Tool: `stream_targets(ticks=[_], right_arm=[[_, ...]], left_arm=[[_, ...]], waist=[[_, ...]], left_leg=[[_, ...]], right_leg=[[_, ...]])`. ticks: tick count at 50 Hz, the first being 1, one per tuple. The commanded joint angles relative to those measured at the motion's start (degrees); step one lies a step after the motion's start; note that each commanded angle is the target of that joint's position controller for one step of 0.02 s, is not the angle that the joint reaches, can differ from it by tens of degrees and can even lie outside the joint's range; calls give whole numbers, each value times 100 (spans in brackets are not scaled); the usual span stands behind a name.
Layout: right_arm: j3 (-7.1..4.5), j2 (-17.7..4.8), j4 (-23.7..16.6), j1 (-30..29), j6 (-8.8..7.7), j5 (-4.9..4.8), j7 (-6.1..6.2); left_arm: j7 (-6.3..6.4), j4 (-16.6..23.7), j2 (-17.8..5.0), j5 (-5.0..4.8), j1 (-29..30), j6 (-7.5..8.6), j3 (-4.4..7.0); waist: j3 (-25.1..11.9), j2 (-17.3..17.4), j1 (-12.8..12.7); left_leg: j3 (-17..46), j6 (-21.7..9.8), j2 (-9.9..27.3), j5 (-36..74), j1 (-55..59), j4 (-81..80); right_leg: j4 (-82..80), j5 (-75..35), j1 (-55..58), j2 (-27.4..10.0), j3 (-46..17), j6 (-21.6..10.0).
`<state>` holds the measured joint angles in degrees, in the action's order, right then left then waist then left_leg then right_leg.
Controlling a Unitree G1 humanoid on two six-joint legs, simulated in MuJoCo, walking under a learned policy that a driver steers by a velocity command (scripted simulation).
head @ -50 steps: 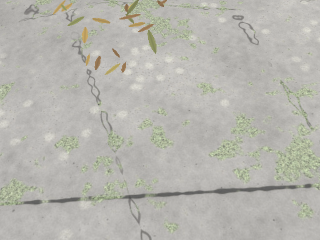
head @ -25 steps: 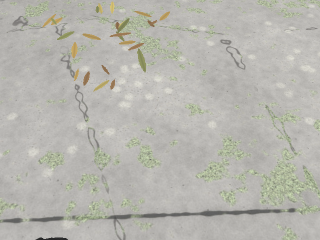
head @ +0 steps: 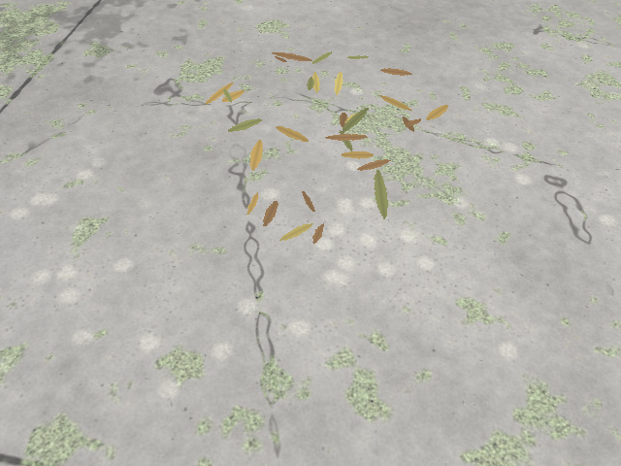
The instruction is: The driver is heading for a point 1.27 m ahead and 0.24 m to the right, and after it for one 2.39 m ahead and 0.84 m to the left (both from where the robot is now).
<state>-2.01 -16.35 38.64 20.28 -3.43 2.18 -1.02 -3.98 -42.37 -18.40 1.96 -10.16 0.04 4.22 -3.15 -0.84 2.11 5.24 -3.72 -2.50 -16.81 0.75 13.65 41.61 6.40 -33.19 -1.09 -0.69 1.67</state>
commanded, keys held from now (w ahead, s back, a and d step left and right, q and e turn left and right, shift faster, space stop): w+e+shift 0.32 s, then w+shift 0.10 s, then w+q+shift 0.58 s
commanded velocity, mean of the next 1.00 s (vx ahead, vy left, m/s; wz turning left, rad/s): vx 0.94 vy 0.00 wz -0.02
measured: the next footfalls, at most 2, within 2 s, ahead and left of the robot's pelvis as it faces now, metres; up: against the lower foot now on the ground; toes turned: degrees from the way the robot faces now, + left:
right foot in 0.18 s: +0.27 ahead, -0.15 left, +0.00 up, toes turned -10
left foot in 0.66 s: +0.76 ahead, -0.20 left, +0.00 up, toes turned -15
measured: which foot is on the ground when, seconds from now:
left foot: down 0.00-0.20, up 0.22-0.64, down 0.66-1.00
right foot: up 0.00-0.16, down 0.18-0.66, up 0.68-1.00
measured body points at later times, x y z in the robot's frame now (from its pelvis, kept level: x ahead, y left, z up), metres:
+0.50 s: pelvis +0.39 -0.15 -0.01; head +0.41 -0.17 +0.44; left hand +0.46 +0.13 -0.13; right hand +0.51 -0.43 -0.10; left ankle +0.64 -0.06 -0.68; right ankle +0.23 -0.14 -0.75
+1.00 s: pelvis +0.88 -0.29 -0.01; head +0.91 -0.29 +0.44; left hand +1.18 -0.13 -0.05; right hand +0.78 -0.56 -0.14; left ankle +0.72 -0.19 -0.75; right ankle +1.07 -0.48 -0.71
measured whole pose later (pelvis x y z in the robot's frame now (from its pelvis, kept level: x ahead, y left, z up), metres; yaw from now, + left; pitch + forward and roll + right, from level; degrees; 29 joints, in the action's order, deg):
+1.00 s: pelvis +0.88 -0.29 -0.01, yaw -2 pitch +2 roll +0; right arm -4.0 -17.6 51.6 30.0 -4.4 -0.5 -1.2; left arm -1.7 -32.9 -14.6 2.3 3.0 4.4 -3.9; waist 1.0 0.3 8.6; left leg 13.7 -6.8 -7.6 -20.9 5.1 15.3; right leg 32.5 -2.8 -37.4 -5.1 -5.0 1.8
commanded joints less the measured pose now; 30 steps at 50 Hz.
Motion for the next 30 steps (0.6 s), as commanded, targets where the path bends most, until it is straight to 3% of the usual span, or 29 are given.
stream_targets(ticks=[1,4,5,6,7,8,9,10,11,12,13,14,15,16,18,21,23,25,26,28,29,30], right_arm=[[-343,-1077,-8,433,-119,47,97],[-331,-1005,155,365,-190,96,145],[-327,-1001,229,386,-201,110,145],[-317,-1017,257,251,-210,115,139],[-313,-1082,286,166,-213,89,137],[-330,-1207,327,211,-177,68,153],[-324,-1281,291,62,-131,35,192],[-193,-978,115,118,-168,-18,169],[-63,-466,-210,-93,-297,8,50],[-63,-814,-356,-612,-373,90,27],[-39,-895,-386,-842,-437,81,12],[25,-795,-362,-803,-458,96,19],[53,-721,-380,-817,-377,186,32],[95,-696,-347,-634,-258,252,6],[136,-625,-294,-578,-38,293,-39],[234,-493,-680,-1648,-3,201,-132],[302,-351,-720,-2061,-42,96,-187],[334,-250,-728,-2382,-74,-31,-212],[322,-272,-705,-2400,-81,-70,-211],[235,-504,-506,-2117,-91,-88,-189],[181,-651,-377,-1815,-86,-106,-165],[99,-850,-150,-1157,-66,-145,-121]], left_arm=[[-137,766,-471,-12,1280,125,53],[-183,877,-447,4,1324,123,-17],[-180,941,-407,1,1341,108,-57],[-147,950,-363,-16,1160,91,-90],[-89,892,-365,-31,785,76,-88],[-33,712,-492,-36,39,86,-22],[26,337,-711,-11,-1351,128,101],[131,113,-1392,31,-2272,141,331],[144,164,-1730,-65,-1962,130,375],[142,248,-1591,-131,-1633,122,373],[210,193,-1411,-135,-1619,135,348],[262,112,-1210,-132,-1576,163,302],[297,78,-1032,-143,-1337,196,232],[325,121,-949,-126,-1196,236,175],[318,81,-733,-177,-1227,355,86],[312,-91,-687,-211,-1526,489,47],[295,-217,-679,-264,-1700,563,37],[304,-417,-652,-291,-1943,667,-10],[320,-483,-732,-266,-1940,711,-14],[397,-566,-952,-185,-1895,734,15],[467,-588,-1084,-104,-1825,698,52],[535,-594,-1161,34,-1696,626,79]], waist=[[1146,678,355],[1165,590,246],[1142,602,222],[1004,601,63],[662,661,-147],[120,712,-497],[-556,521,-1182],[-1142,-463,-1450],[-1287,-1886,-893],[-804,-1051,-997],[-385,-282,-922],[86,229,-646],[368,390,-379],[464,169,-184],[702,50,-65],[1204,-3,-345],[1168,-5,-564],[1039,-7,-754],[936,-96,-714],[527,-299,-492],[290,-485,-273],[-73,-572,112]], left_leg=[[728,-591,1815,-949,347,-962],[201,-513,1920,-28,718,-911],[-26,-493,1926,789,759,-804],[-417,-397,1820,2392,623,-475],[-819,-299,1702,4649,445,142],[-1103,-256,1644,6590,262,1329],[-1312,-112,1499,6841,-539,3074],[-1373,83,1001,4795,-2197,5257],[-708,328,-228,-475,-4141,6915],[112,218,-62,-291,-5111,7387],[179,199,322,61,-5184,7198],[106,205,583,239,-4822,6527],[59,277,746,164,-4459,6089],[16,373,795,69,-4249,5865],[-214,475,920,-52,-4181,5433],[-735,562,893,965,-4274,4064],[-1036,433,721,1898,-3909,2988],[-1294,156,530,2704,-3373,2194],[-1270,16,464,2922,-3152,1924],[-1387,-169,61,2624,-2773,1728],[-1404,-239,-169,2210,-2505,1794],[-1350,-331,-393,1783,-1988,1904]], right_leg=[[133,36,-1554,-39,-307,-240],[149,291,-1615,-181,-13,-565],[113,509,-1456,-154,201,-711],[-40,773,-880,6,489,-903],[-93,1004,13,317,831,-1096],[34,1235,1098,713,1056,-1235],[-309,1202,2837,925,907,-1408],[-951,2722,4523,78,-844,-1727],[-2466,4354,5210,-1163,-4450,-2200],[-2805,3688,5226,-1267,-5140,-2286],[-2654,2790,4812,-1235,-4345,-2199],[-2684,1999,3920,-1028,-3701,-2033],[-2779,1592,3224,-684,-3100,-1840],[-2841,1404,2838,-493,-2863,-1895],[-3053,1138,2306,-267,-2378,-1892],[-3587,-266,1891,-50,-1868,-1718],[-3659,-1731,2083,78,-1335,-1357],[-3945,-2969,2491,-60,-1027,-1046],[-3975,-3369,2820,-177,-890,-943],[-3533,-5297,3739,-349,-520,-717],[-3101,-6361,4097,-496,-389,-613],[-2284,-7226,4329,-643,-263,-518]])
Keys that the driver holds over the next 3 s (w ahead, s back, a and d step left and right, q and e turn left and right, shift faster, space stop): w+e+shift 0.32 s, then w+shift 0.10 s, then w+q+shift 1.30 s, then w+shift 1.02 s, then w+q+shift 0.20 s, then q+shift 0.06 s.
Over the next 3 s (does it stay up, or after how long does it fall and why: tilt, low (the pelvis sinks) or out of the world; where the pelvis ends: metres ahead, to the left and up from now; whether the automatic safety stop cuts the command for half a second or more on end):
stays up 2.37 0.65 -0.01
